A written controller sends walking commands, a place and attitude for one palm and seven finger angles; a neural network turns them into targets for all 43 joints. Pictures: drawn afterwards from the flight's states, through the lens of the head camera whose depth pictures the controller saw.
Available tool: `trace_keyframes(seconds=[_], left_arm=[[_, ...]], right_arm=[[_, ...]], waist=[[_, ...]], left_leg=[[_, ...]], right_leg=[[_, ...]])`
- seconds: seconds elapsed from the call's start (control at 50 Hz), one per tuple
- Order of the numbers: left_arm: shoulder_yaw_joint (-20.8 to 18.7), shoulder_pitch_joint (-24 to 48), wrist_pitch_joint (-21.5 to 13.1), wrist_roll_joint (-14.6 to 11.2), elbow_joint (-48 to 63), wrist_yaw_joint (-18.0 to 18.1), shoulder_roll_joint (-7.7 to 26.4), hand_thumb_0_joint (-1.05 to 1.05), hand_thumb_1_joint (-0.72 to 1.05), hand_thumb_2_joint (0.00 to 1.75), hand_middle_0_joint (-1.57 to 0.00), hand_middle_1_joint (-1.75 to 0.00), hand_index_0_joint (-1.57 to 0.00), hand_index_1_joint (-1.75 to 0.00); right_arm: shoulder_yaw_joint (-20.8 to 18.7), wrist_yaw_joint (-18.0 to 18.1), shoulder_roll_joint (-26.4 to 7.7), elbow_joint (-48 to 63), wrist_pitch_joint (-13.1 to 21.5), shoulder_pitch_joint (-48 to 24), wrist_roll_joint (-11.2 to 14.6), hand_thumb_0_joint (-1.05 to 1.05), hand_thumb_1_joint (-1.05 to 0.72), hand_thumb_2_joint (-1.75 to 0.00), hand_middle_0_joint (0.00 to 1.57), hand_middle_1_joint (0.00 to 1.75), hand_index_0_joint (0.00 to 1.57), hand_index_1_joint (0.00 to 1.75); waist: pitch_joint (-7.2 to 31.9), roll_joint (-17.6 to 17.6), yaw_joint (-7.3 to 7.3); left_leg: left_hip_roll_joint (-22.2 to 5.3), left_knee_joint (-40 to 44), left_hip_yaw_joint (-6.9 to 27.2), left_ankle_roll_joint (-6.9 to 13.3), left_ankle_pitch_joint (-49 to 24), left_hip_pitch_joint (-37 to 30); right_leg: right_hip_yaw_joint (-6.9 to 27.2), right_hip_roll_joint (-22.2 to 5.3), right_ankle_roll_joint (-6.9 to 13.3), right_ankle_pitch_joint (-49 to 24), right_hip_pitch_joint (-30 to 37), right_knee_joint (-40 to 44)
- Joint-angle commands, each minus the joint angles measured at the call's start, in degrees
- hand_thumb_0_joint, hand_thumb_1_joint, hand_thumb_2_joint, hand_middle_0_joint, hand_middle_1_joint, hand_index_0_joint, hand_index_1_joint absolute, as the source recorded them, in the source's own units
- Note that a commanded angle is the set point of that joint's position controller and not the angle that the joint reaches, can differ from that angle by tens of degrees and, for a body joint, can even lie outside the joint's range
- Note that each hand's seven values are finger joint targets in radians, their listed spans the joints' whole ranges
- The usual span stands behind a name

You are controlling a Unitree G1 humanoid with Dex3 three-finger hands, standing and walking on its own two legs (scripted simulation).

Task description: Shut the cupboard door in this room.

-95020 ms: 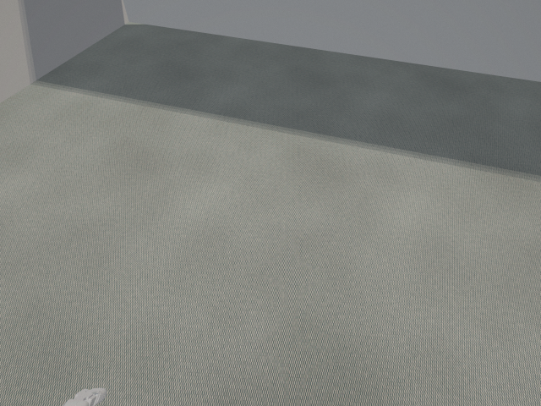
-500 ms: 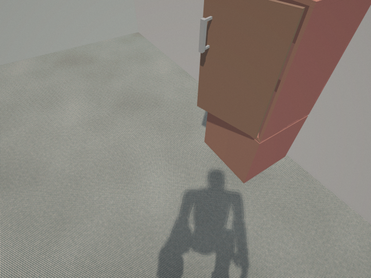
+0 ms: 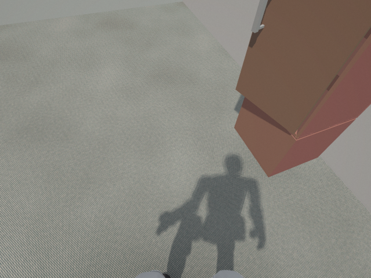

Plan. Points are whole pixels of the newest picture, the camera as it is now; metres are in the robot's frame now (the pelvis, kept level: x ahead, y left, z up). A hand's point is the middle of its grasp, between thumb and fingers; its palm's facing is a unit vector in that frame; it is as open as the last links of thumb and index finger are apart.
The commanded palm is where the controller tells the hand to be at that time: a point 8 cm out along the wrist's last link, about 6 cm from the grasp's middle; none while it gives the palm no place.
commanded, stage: walk to a spot facing it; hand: left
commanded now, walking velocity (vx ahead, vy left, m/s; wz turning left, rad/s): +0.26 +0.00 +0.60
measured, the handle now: (263, 12) +0.99 -0.27 +0.09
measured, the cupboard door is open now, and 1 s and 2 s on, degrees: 15 15 15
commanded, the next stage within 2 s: turn to face it in 1.24 s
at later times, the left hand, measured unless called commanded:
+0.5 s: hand out of the picture -0.03 +0.16 -0.14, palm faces +0.38 -0.88 -0.28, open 7.4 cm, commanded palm none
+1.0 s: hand (64, 252) +0.19 +0.29 -0.14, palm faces +0.55 -0.81 -0.18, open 7.4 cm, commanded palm none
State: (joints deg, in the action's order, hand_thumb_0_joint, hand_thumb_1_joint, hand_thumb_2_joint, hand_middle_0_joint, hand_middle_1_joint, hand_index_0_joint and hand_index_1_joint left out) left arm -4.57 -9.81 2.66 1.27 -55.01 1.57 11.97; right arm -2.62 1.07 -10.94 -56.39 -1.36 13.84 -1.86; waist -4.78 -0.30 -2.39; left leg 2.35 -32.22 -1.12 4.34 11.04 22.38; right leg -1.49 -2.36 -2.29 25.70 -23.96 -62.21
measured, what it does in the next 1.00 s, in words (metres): walks ahead, turning left: right foot, then left foot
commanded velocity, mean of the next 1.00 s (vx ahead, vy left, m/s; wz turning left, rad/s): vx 0.33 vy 0.00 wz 0.43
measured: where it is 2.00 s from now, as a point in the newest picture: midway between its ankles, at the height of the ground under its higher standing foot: (129, 226)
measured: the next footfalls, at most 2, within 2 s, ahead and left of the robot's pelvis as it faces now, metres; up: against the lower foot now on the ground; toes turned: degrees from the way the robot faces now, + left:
right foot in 0.24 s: +0.03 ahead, -0.15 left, +0.00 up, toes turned +10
left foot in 0.66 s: +0.15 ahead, +0.17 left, +0.00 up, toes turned +35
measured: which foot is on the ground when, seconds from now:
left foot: down 0.00-0.22, up 0.24-0.64, down 0.66-1.00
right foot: up 0.00-0.22, down 0.24-0.64, up 0.66-1.00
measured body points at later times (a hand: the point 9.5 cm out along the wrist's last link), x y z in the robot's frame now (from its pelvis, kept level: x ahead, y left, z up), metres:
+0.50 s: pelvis +0.05 -0.03 +0.01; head +0.10 -0.03 +0.46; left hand -0.05 +0.21 -0.12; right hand +0.21 -0.25 -0.14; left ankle +0.06 +0.14 -0.65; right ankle -0.01 -0.16 -0.73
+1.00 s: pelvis +0.21 +0.09 +0.01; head +0.22 +0.09 +0.46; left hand +0.16 +0.34 -0.13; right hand +0.35 -0.11 -0.15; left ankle +0.11 +0.15 -0.73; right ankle +0.37 +0.03 -0.70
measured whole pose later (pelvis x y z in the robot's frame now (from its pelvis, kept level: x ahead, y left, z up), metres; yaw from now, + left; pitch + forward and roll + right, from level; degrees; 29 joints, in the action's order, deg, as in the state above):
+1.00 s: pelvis +0.21 +0.09 +0.01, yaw +33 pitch -1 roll +1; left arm -3.8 -10.7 -0.8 1.8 -51.6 -2.0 9.9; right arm -2.6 0.1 -10.8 -57.6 1.9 16.7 -1.6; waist -2.9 -0.6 -0.6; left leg 1.8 -25.5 -2.8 2.3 17.7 6.7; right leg -3.2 -6.1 -2.1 10.9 -28.6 -40.8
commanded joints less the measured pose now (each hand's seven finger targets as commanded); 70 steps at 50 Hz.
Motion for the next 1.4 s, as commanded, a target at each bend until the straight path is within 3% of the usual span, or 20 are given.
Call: trace_keyframes(seconds=[0.0,0.16,0.18,0.2,0.22,0.32,0.5,0.58,0.6,0.64,0.66,0.76,1.0,1.02,1.04,1.08,1.12,1.18,1.32,1.38], left_arm=[[-1.1,-1.8,-1.1,0.3,5.2,-0.6,4.5,0.00,0.90,0.90,-0.20,-0.30,-0.20,-0.30],[-1.2,-13.3,-1.2,0.4,5.3,-1.7,7.3,0.00,0.90,0.90,-0.20,-0.30,-0.20,-0.30],[-1.9,-16.7,-1.8,1.1,4.9,-1.2,10.0,0.00,0.90,0.90,-0.20,-0.30,-0.20,-0.30],[-2.5,-14.2,-2.2,1.8,6.5,-0.3,14.9,0.00,0.90,0.90,-0.20,-0.30,-0.20,-0.30],[-1.9,-5.5,-2.1,0.3,8.7,0.1,15.1,0.00,0.90,0.90,-0.20,-0.30,-0.20,-0.30],[-0.8,-3.9,-5.9,0.3,6.7,-0.5,8.1,0.00,0.90,0.90,-0.20,-0.30,-0.20,-0.30],[-0.5,-17.9,-6.6,0.7,0.8,-0.3,8.3,0.00,0.90,0.90,-0.20,-0.30,-0.20,-0.30],[-0.6,-16.0,-6.7,0.1,1.0,-0.6,11.3,0.00,0.90,0.90,-0.20,-0.30,-0.20,-0.30],[-0.3,-15.4,-6.7,-0.4,1.3,-0.9,11.3,0.00,0.90,0.90,-0.20,-0.30,-0.20,-0.30],[0.6,-11.3,-6.6,-0.6,6.8,-2.0,5.6,0.00,0.90,0.90,-0.20,-0.30,-0.20,-0.30],[0.5,-5.3,-6.2,-0.4,9.1,-1.4,7.0,0.00,0.90,0.90,-0.20,-0.30,-0.20,-0.30],[-0.1,-11.0,-4.0,1.0,3.1,-2.5,2.2,0.00,0.90,0.90,-0.20,-0.30,-0.20,-0.30],[-1.4,-9.3,-5.1,0.9,3.9,-3.3,4.4,0.00,0.90,0.90,-0.20,-0.30,-0.20,-0.30],[-2.1,-16.8,-6.0,1.3,1.8,-3.0,7.6,0.00,0.90,0.90,-0.20,-0.30,-0.20,-0.30],[-3.2,-23.4,-6.3,1.5,-0.2,-2.3,13.0,0.00,0.90,0.90,-0.20,-0.30,-0.20,-0.30],[-2.9,-15.6,-5.8,1.0,2.0,-1.2,11.4,0.00,0.90,0.90,-0.20,-0.30,-0.20,-0.30],[-1.1,-8.2,-6.3,0.8,3.8,-0.7,5.2,0.00,0.90,0.90,-0.20,-0.30,-0.20,-0.30],[-0.7,-7.6,-7.5,0.7,3.0,-0.6,3.3,0.00,0.90,0.90,-0.20,-0.30,-0.20,-0.30],[-1.0,-10.6,-7.1,0.4,0.8,-0.5,6.4,0.00,0.90,0.90,-0.20,-0.30,-0.20,-0.30],[0.2,-9.3,-6.4,-0.2,-0.1,0.0,5.5,0.00,0.90,0.90,-0.20,-0.30,-0.20,-0.30]], right_arm=[[-2.7,0.7,-11.3,4.3,0.6,2.1,-0.2,0.00,-0.90,-0.90,0.20,0.30,0.20,0.30],[-4.1,-0.4,-13.3,7.8,-0.8,-4.4,-0.3,0.00,-0.90,-0.90,0.20,0.30,0.20,0.30],[-3.7,-0.7,-9.4,8.8,-0.8,-5.4,0.5,0.00,-0.90,-0.90,0.20,0.30,0.20,0.30],[-2.8,-0.9,-4.6,10.5,-0.1,-5.4,1.3,0.00,-0.90,-0.90,0.20,0.30,0.20,0.30],[-3.6,-1.2,-9.2,11.2,-0.4,-5.4,-0.3,0.00,-0.90,-0.90,0.20,0.30,0.20,0.30],[-2.8,-3.7,-6.9,10.0,-0.1,-4.7,0.0,0.00,-0.90,-0.90,0.20,0.30,0.20,0.30],[-0.4,-4.8,-4.1,12.0,0.8,-16.9,0.3,0.00,-0.90,-0.90,0.20,0.30,0.20,0.30],[-0.9,-3.9,-6.5,8.9,2.0,-5.0,0.1,0.00,-0.90,-0.90,0.20,0.30,0.20,0.30],[-1.8,-3.3,-9.2,6.7,2.2,3.3,-0.2,0.00,-0.90,-0.90,0.20,0.30,0.20,0.30],[-4.8,-1.6,-20.8,4.0,2.3,15.7,0.1,0.00,-0.90,-0.90,0.20,0.30,0.20,0.30],[-4.6,-1.1,-20.3,3.9,2.4,15.3,0.7,0.00,-0.90,-0.90,0.20,0.30,0.20,0.30],[-1.4,-0.1,-9.1,5.6,4.5,-0.2,0.3,0.00,-0.90,-0.90,0.20,0.30,0.20,0.30],[-1.9,-0.3,-7.2,1.4,4.4,2.5,0.4,0.00,-0.90,-0.90,0.20,0.30,0.20,0.30],[-1.6,-0.6,-5.9,1.2,4.4,3.2,0.8,0.00,-0.90,-0.90,0.20,0.30,0.20,0.30],[-1.0,-1.1,-1.7,2.4,4.7,5.5,1.3,0.00,-0.90,-0.90,0.20,0.30,0.20,0.30],[-1.8,-1.3,-4.3,3.1,4.1,4.2,0.3,0.00,-0.90,-0.90,0.20,0.30,0.20,0.30],[-1.6,-1.7,-3.6,2.0,3.8,1.8,0.1,0.00,-0.90,-0.90,0.20,0.30,0.20,0.30],[-1.0,-2.2,-0.9,0.9,2.6,4.5,0.5,0.00,-0.90,-0.90,0.20,0.30,0.20,0.30],[0.0,-3.5,0.4,5.3,2.4,-3.6,0.7,0.00,-0.90,-0.90,0.20,0.30,0.20,0.30],[-0.2,-2.6,-1.3,1.7,3.4,6.3,0.4,0.00,-0.90,-0.90,0.20,0.30,0.20,0.30]], waist=[[7.6,6.1,0.79],[6.7,9.6,5.89],[5.5,-1.0,7.39],[2.1,-19.0,7.25],[-1.6,-10.2,2.77],[-1.2,-7.0,0.82],[-1.2,-11.0,5.92],[5.6,-9.9,-0.40],[11.0,-7.2,-4.53],[20.8,11.1,-8.77],[17.0,1.4,-8.51],[2.6,7.8,1.68],[0.5,1.9,6.05],[3.6,-5.9,9.21],[7.8,-22.5,10.56],[5.0,-18.7,6.91],[2.1,-5.6,3.55],[3.5,-6.3,1.32],[2.7,-6.8,3.30],[6.9,-5.2,-1.25]], left_leg=[[-13.8,18.7,23.5,3.9,7.2,-8.6],[-4.8,17.4,22.0,-0.4,26.6,6.2],[0.5,3.6,15.6,-3.3,25.3,17.0],[6.9,-19.9,3.9,-6.1,22.6,31.4],[1.5,-32.4,7.2,-5.7,17.0,28.4],[-4.2,-36.5,2.3,-6.5,2.5,22.0],[-4.7,-13.4,-5.0,-3.3,4.9,18.5],[2.1,-3.2,-11.1,0.3,6.5,-6.3],[0.3,1.1,-8.8,1.9,2.2,-22.3],[-27.3,8.7,31.2,14.5,-9.2,-45.4],[-28.6,10.9,30.2,14.4,-4.5,-37.5],[-16.7,19.2,12.4,7.0,8.8,-7.9],[-11.2,9.9,7.4,4.6,11.2,-1.0],[-5.5,-5.5,2.7,2.4,9.9,3.2],[2.8,-25.4,-2.6,-0.1,21.0,14.0],[-2.0,-43.4,4.9,-0.1,17.6,19.9],[-6.1,-42.2,5.4,-1.3,7.2,16.2],[-7.3,-35.6,2.7,-3.2,4.9,13.6],[-5.7,-11.1,-4.7,-3.4,4.6,9.5],[-3.2,1.7,-5.3,-2.7,-6.5,-10.7]], right_leg=[[2.3,-0.2,-1.1,-2.3,-3.0,4.7],[-3.5,6.2,1.2,-2.8,23.3,38.6],[6.1,-2.3,4.1,4.5,31.4,49.0],[32.1,-23.0,10.1,19.2,32.5,58.4],[28.9,-26.3,11.2,13.6,20.2,57.8],[4.1,-14.4,7.6,-9.1,19.0,52.0],[-6.5,-17.1,7.1,-40.6,31.5,44.6],[-13.2,-15.9,5.3,-57.2,25.3,28.6],[-13.9,-15.4,3.4,-49.7,16.4,16.2],[-7.5,-3.7,0.3,7.6,-15.6,-14.9],[-1.6,-4.9,1.1,6.4,-17.7,-18.9],[0.0,-7.5,0.4,-6.4,-8.2,-3.3],[-2.6,-0.9,1.0,-14.4,16.2,29.9],[4.6,-5.2,3.0,-4.4,24.8,36.5],[27.5,-20.1,8.3,5.7,32.9,47.5],[35.8,-24.4,12.0,21.0,24.3,55.3],[17.6,-19.9,9.5,5.5,14.5,52.8],[2.2,-17.1,9.0,-18.1,14.8,50.4],[-7.9,-17.2,8.0,-39.7,20.6,42.8],[-9.3,-13.2,6.0,-38.5,14.6,32.6]])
